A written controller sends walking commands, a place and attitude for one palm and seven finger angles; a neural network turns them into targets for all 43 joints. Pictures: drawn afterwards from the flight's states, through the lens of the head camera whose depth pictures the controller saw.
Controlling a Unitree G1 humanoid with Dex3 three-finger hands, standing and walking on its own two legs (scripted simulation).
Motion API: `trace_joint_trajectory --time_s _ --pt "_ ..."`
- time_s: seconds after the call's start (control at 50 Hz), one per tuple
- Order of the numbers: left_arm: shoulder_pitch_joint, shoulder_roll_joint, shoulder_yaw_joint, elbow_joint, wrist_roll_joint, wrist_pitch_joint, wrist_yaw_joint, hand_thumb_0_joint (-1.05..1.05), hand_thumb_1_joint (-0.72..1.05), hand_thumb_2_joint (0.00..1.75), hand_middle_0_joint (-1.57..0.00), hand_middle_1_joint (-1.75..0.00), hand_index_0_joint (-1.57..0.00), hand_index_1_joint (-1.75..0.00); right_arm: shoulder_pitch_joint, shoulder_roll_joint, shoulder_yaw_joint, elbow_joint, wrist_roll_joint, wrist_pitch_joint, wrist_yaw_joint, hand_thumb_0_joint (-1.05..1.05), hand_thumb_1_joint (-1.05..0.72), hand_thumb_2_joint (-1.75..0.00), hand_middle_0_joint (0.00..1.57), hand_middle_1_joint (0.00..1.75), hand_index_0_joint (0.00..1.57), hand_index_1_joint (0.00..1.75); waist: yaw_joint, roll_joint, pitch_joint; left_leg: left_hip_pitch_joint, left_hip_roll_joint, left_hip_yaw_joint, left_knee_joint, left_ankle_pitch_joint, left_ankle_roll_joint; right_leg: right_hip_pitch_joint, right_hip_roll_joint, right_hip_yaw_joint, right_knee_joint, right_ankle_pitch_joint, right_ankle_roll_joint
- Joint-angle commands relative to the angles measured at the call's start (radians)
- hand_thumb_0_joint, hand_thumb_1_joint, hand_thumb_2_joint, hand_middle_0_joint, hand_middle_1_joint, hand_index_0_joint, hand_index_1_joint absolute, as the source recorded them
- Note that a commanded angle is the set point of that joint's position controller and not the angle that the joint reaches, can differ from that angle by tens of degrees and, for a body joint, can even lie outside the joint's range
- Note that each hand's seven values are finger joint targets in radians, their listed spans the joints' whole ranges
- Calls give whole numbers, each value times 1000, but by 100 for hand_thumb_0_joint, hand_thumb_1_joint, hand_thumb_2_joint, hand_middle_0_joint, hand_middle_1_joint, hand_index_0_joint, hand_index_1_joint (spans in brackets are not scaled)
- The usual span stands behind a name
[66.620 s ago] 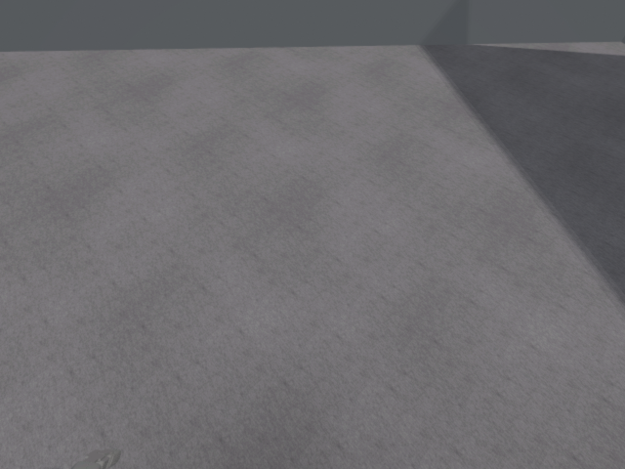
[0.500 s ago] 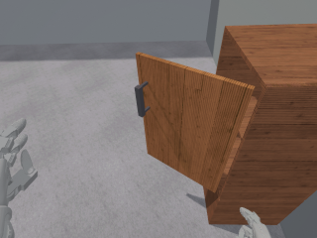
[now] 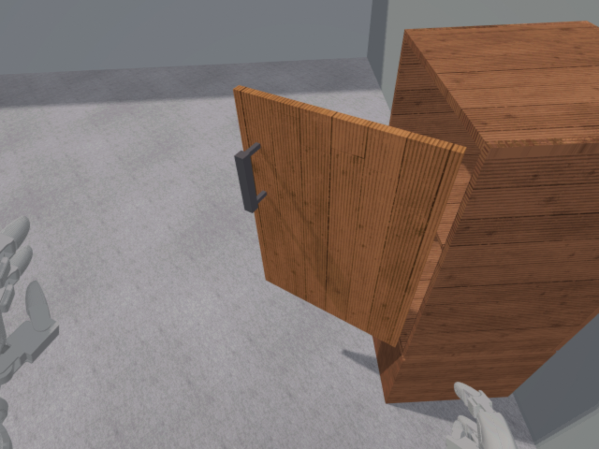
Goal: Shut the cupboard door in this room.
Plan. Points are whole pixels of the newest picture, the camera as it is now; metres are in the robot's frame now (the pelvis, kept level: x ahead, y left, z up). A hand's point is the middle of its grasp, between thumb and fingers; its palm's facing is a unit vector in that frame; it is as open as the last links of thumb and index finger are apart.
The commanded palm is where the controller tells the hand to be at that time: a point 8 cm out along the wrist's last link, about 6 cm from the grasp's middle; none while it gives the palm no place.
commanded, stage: step back with the hand held close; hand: left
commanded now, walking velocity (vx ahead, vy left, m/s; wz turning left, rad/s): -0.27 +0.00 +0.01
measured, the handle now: (253, 178) +0.61 +0.16 +0.01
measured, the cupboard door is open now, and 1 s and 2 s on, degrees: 56 56 56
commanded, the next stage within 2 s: stop stepping back and stand still in 1.42 s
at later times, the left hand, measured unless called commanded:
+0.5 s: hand (8, 370) +0.15 +0.29 +0.15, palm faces +0.42 -0.77 -0.47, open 7.4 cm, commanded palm +0.09 +0.32 +0.17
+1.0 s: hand out of the picture +0.09 +0.28 +0.16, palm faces +0.47 -0.74 -0.47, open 7.4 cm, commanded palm +0.02 +0.30 +0.17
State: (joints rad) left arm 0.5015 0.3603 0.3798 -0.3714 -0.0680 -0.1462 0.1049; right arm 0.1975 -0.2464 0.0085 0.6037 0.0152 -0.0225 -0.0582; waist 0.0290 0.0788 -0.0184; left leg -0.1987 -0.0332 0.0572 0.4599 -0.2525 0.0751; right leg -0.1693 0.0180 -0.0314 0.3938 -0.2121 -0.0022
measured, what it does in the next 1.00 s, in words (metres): shifts its weight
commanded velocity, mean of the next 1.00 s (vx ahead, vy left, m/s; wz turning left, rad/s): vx -0.32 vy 0.00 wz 0.02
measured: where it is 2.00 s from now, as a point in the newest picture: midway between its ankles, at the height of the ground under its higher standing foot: outside the picture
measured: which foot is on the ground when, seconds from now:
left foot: down 0.00-1.00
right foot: down 0.00-1.00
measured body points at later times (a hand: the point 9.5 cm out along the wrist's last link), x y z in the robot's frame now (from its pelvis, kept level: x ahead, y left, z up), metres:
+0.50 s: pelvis -0.05 +0.02 -0.02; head -0.05 +0.03 +0.43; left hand +0.12 +0.32 +0.18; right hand +0.12 -0.23 -0.09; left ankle +0.00 +0.06 -0.74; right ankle +0.00 -0.12 -0.74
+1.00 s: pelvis -0.11 +0.00 -0.03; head -0.10 +0.02 +0.42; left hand +0.06 +0.31 +0.18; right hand +0.05 -0.24 -0.10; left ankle +0.00 +0.07 -0.74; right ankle -0.05 -0.13 -0.74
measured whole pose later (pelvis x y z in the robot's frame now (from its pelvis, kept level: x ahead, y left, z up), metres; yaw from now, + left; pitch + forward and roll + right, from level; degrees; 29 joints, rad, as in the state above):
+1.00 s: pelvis -0.11 +0.00 -0.03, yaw +1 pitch -1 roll -3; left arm 0.50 0.43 0.50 -0.50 -0.01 -0.29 0.12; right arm 0.22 -0.22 -0.02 0.59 0.00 -0.06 -0.06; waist -0.01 0.01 0.03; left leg -0.50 0.00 0.05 0.70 -0.20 0.09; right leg -0.39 0.08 0.06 0.66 -0.27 0.02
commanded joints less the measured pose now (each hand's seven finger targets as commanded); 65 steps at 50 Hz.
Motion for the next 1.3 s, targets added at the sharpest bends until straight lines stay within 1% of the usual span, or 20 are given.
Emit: trace_joint_trajectory --time_s 0.0,0.08,0.18,0.44,0.56,0.66,0.72,0.8,0.88,0.96,1.0,1.06,1.1,1.12,1.18,1.2,1.22,1.24,1.26,1.28 --pt "-26 227 142 -217 -6 -83 19 0 90 90 -20 -30 -20 -30 -116 -115 -62 -185 4 -22 -23 0 -90 -90 20 30 20 30 -12 -34 -133 -20 107 -116 -77 260 -27 40 -88 87 30 274 -15" --pt "18 249 172 -257 -11 -74 22 0 90 90 -20 -30 -20 -30 -109 -115 -70 -213 8 4 -29 0 -90 -90 20 30 20 30 -12 -43 -185 -37 127 -117 -41 434 -33 78 -81 87 115 426 -8" --pt "58 255 187 -297 -10 -73 26 0 90 90 -20 -30 -20 -30 -100 -119 -76 -232 8 14 -31 0 -90 -90 20 30 20 30 -13 -20 -189 -104 150 -133 -36 415 -28 82 -77 102 172 406 -6" --pt "-45 222 181 -293 31 -124 37 0 90 90 -20 -30 -20 -30 -79 -137 -75 -237 2 -25 -39 0 -90 -90 20 30 20 30 -28 19 -28 -574 222 -259 -217 -419 50 187 -16 98 296 83 15" --pt "-61 246 207 -310 46 -143 41 0 90 90 -20 -30 -20 -30 -66 -138 -78 -220 -7 -49 -34 0 -90 -90 20 30 20 30 -26 -7 -56 -601 210 -257 -171 -448 54 207 -16 126 301 74 9" --pt "-75 253 211 -338 52 -161 49 0 90 90 -20 -30 -20 -30 -59 -134 -78 -204 -16 -60 -27 0 -90 -90 20 30 20 30 -34 -25 -21 -564 152 -221 -69 -435 33 64 -66 223 195 -53 -25" --pt "-61 238 201 -335 47 -176 53 0 90 90 -20 -30 -20 -30 -56 -121 -75 -194 -16 -68 -23 0 -90 -90 20 30 20 30 -37 -45 -38 -530 150 -226 -64 -393 27 35 -67 216 187 -45 -27" --pt "-54 233 216 -339 52 -192 51 0 90 90 -20 -30 -20 -30 -69 -130 -78 -190 -16 -76 -25 0 -90 -90 20 30 20 30 -34 63 -57 -662 237 -296 -198 -497 58 172 9 126 353 20 3" --pt "-49 230 225 -310 53 -197 37 0 90 90 -20 -30 -20 -30 -75 -126 -87 -188 -18 -85 -25 0 -90 -90 20 30 20 30 -30 68 -32 -712 296 -347 -231 -499 78 218 59 96 408 28 16" --pt "-19 239 229 -342 42 -211 28 0 90 90 -20 -30 -20 -30 -63 -125 -92 -164 -20 -103 -15 0 -90 -90 20 30 20 30 -33 17 -97 -555 234 -272 -142 -373 44 144 28 161 306 96 -2" --pt "-36 234 213 -366 41 -207 30 0 90 90 -20 -30 -20 -30 -74 -117 -91 -172 -17 -100 -15 0 -90 -90 20 30 20 30 -34 4 -108 -544 192 -217 -74 -403 29 95 -11 233 253 14 -18" --pt "-33 273 229 -366 41 -198 48 0 90 90 -20 -30 -20 -30 -49 -93 -96 -156 -27 -87 -6 0 -90 -90 20 30 20 30 -44 -117 -80 -378 80 -134 169 -294 -42 -182 -189 453 -10 -190 -104" --pt "-42 266 188 -374 37 -191 65 0 90 90 -20 -30 -20 -30 -37 -65 -90 -136 -22 -69 6 0 -90 -90 20 30 20 30 -59 -224 -99 -171 28 -93 361 -149 -77 -351 -301 470 -124 -168 -153" --pt "-23 278 198 -368 37 -189 72 0 90 90 -20 -30 -20 -30 -33 -62 -89 -135 -21 -60 7 0 -90 -90 20 30 20 30 -60 -242 -119 -139 25 -96 398 -136 -76 -355 -305 431 -127 -123 -154" --pt "7 281 212 -352 36 -180 82 0 90 90 -20 -30 -20 -30 -35 -60 -80 -131 -21 -45 -6 0 -90 -90 20 30 20 30 -68 -148 -76 -130 63 -131 123 -113 -55 -333 -201 290 -29 -61 -89" --pt "-11 271 202 -386 36 -189 78 0 90 90 -20 -30 -20 -30 -50 -86 -82 -141 -21 -51 -15 0 -90 -90 20 30 20 30 -66 -17 -57 -189 107 -184 -22 -121 -26 -286 -98 210 50 -67 -44" --pt "-27 281 219 -403 40 -200 77 0 90 90 -20 -30 -20 -30 -64 -108 -85 -149 -21 -64 -27 0 -90 -90 20 30 20 30 -61 106 -62 -342 196 -277 -137 -150 15 -126 8 127 183 4 5" --pt "-7 284 246 -374 43 -207 69 0 90 90 -20 -30 -20 -30 -70 -105 -93 -151 -15 -83 -32 0 -90 -90 20 30 20 30 -53 196 -110 -503 306 -360 -273 -390 56 57 68 73 368 -17 28" --pt "-8 297 263 -368 51 -213 58 0 90 90 -20 -30 -20 -30 -98 -111 -97 -158 -17 -100 -36 0 -90 -90 20 30 20 30 -42 232 -117 -635 380 -433 -365 -541 86 164 100 68 519 -92 34" --pt "7 279 272 -336 51 -202 52 0 90 90 -20 -30 -20 -30 -80 -111 -104 -151 -28 -108 -36 0 -90 -90 20 30 20 30 -40 190 -103 -655 404 -442 -361 -524 99 151 101 86 611 -123 31"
